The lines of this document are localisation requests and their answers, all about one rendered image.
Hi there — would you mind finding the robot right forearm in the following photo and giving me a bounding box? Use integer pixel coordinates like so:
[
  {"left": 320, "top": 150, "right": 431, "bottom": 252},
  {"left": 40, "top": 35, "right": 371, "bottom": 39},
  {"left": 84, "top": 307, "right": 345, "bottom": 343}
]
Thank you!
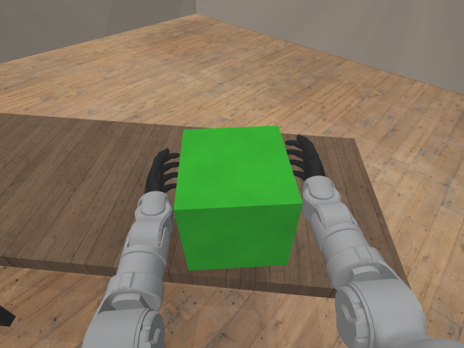
[{"left": 302, "top": 175, "right": 426, "bottom": 324}]

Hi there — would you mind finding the left robot hand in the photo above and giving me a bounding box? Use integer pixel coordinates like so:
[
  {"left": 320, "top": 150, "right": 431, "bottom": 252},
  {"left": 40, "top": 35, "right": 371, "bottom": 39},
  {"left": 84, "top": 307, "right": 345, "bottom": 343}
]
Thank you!
[{"left": 144, "top": 148, "right": 180, "bottom": 194}]

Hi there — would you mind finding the robot left forearm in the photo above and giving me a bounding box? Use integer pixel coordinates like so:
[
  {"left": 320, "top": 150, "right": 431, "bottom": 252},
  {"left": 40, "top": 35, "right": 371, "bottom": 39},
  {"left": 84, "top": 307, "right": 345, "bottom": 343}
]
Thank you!
[{"left": 82, "top": 191, "right": 174, "bottom": 348}]

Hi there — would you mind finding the robot left upper arm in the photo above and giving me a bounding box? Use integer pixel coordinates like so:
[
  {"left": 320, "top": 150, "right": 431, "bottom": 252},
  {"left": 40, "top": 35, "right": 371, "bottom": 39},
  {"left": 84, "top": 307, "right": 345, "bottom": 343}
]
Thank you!
[{"left": 83, "top": 308, "right": 166, "bottom": 348}]

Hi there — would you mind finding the table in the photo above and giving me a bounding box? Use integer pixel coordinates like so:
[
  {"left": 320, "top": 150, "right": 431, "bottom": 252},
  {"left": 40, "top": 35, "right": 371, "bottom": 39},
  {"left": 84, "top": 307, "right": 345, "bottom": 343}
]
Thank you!
[{"left": 0, "top": 113, "right": 410, "bottom": 327}]

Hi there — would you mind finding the right robot hand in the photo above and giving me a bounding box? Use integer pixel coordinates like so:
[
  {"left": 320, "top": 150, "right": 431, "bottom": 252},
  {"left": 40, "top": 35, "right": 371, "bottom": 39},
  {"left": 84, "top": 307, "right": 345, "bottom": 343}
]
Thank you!
[{"left": 285, "top": 135, "right": 326, "bottom": 181}]

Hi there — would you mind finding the carton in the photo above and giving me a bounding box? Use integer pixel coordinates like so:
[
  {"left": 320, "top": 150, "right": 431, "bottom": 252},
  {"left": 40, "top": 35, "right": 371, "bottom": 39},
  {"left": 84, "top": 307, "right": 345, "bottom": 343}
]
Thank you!
[{"left": 173, "top": 125, "right": 303, "bottom": 271}]

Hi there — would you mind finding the robot right upper arm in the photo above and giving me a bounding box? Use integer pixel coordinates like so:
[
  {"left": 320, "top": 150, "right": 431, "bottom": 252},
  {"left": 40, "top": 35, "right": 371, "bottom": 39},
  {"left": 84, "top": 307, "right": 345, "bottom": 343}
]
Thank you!
[{"left": 335, "top": 278, "right": 464, "bottom": 348}]

